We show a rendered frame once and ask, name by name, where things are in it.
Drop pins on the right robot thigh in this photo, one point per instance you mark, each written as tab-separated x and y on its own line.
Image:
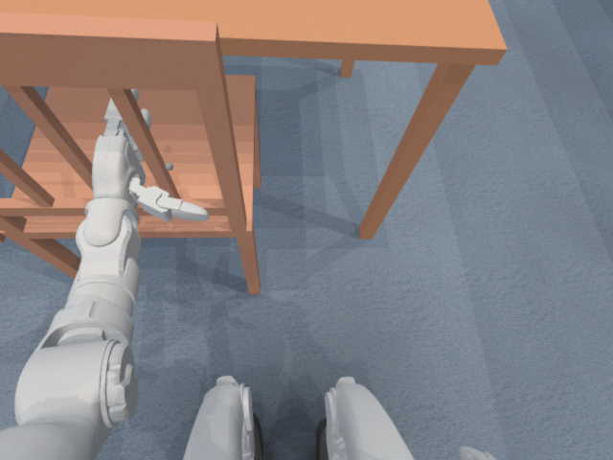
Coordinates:
354	413

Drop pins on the right robot shin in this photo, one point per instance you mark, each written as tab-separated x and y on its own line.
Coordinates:
337	448

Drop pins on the table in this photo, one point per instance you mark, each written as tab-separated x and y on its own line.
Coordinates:
456	34

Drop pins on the left robot upper arm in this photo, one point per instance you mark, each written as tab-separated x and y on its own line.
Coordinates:
70	399

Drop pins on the chair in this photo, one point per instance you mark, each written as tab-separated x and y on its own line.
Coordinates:
202	121

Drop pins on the left robot forearm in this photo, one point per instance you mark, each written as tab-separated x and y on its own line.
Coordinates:
103	295

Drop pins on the robot left hand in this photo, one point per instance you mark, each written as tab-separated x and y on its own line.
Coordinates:
117	159

